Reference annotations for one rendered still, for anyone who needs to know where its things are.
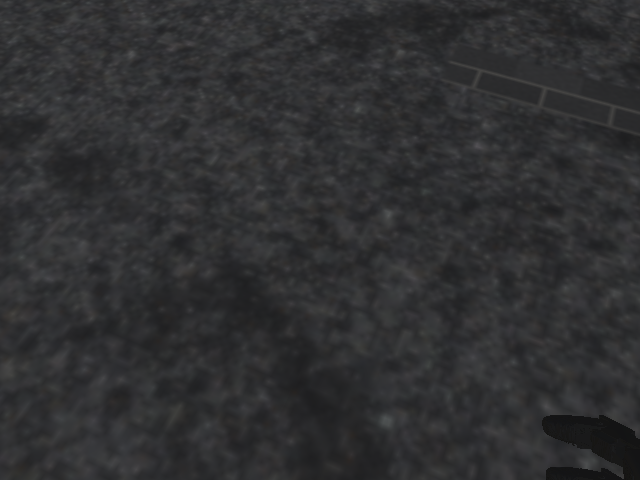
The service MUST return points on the robot right hand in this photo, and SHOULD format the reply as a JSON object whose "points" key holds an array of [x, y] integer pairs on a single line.
{"points": [[607, 438]]}

